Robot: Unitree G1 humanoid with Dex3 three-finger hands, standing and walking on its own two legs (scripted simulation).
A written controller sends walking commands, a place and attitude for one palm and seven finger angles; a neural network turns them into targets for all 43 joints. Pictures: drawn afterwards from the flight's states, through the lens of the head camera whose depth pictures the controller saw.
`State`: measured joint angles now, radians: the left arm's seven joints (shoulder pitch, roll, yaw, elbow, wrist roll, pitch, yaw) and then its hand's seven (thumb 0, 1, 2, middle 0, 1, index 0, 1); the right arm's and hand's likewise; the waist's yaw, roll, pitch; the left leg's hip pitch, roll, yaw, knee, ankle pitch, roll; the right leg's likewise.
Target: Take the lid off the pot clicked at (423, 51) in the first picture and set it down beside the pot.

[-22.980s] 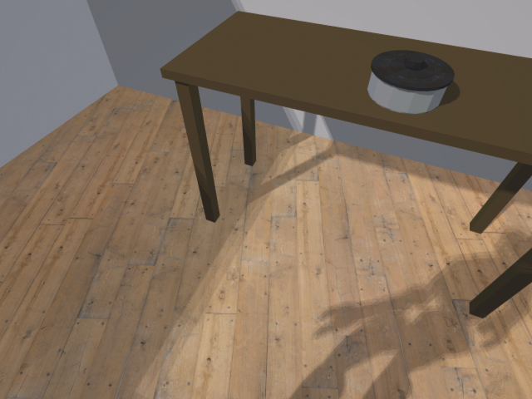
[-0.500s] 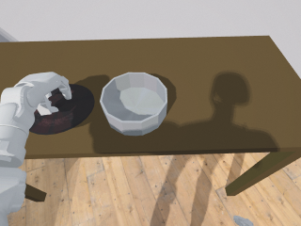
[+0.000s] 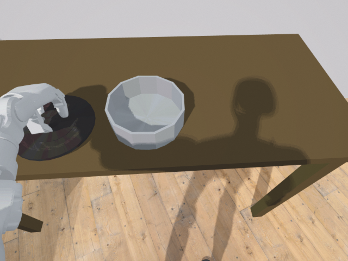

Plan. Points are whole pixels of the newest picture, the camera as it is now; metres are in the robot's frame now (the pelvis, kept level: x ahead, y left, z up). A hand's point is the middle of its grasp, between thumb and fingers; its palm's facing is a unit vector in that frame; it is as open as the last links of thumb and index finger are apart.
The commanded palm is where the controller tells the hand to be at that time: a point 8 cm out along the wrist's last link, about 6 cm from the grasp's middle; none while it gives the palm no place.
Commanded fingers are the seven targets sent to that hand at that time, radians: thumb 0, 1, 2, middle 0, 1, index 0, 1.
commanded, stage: lower the lid onto the table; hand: left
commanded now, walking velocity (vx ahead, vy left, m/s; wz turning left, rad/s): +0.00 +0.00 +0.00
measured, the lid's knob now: (49, 119) +0.44 +0.31 +0.04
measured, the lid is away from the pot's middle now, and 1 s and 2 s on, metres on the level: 0.24 0.24 0.24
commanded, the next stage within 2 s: open the fingers wide in 0.04 s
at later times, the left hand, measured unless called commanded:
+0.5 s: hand (43, 120) +0.42 +0.30 +0.07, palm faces -0.43 -0.07 -0.90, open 7.8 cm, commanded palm +0.43 +0.30 +0.12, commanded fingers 0.00 0.30 0.90 -0.64 -0.90 -0.64 -0.89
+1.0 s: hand (48, 119) +0.43 +0.29 +0.07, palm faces -0.41 -0.07 -0.91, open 10.0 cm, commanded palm +0.43 +0.29 +0.12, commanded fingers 0.00 -0.06 0.75 -0.39 -0.78 -0.39 -0.78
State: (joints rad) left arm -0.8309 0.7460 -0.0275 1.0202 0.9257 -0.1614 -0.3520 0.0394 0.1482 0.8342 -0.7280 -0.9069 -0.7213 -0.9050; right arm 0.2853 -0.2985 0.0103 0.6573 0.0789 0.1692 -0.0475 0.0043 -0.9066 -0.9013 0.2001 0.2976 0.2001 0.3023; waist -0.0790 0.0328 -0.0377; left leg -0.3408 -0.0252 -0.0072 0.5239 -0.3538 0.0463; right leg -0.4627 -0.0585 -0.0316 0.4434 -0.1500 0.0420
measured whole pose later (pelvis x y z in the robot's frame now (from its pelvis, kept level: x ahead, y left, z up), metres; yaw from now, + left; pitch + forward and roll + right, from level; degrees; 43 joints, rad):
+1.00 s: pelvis +0.00 +0.00 +0.00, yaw -1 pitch +12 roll -1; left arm -0.80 0.71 -0.04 0.96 0.93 -0.17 -0.29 0.00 0.04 0.77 -0.54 -0.89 -0.46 -0.82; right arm 0.28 -0.28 0.01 0.64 0.07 0.21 -0.04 0.00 -0.91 -0.90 0.20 0.30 0.20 0.30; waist -0.06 0.04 -0.07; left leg -0.40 -0.03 0.00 0.57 -0.37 0.05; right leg -0.52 -0.06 -0.02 0.48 -0.16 0.03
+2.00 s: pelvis +0.01 +0.00 +0.00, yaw +0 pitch +8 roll -1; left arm -0.81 0.73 -0.03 0.84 0.91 -0.10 -0.36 0.00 -0.07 0.78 -0.43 -0.74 -0.43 -0.74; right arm 0.26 -0.29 0.02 0.64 0.08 0.18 -0.04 0.00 -0.91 -0.90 0.20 0.30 0.20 0.30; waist -0.06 0.06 -0.04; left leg -0.27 -0.03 -0.01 0.46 -0.33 0.05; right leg -0.39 -0.06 -0.03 0.38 -0.13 0.04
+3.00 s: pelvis +0.01 +0.00 +0.01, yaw +1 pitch +6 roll -1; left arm -0.72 0.78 0.01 0.52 0.86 0.03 -0.49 0.00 -0.07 0.78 -0.43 -0.74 -0.43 -0.74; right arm 0.26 -0.31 0.02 0.60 0.08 0.16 0.01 0.01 -0.91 -0.90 0.20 0.30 0.20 0.30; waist -0.05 0.08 -0.02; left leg -0.20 -0.03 -0.02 0.41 -0.32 0.05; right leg -0.32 -0.06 -0.04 0.35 -0.13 0.04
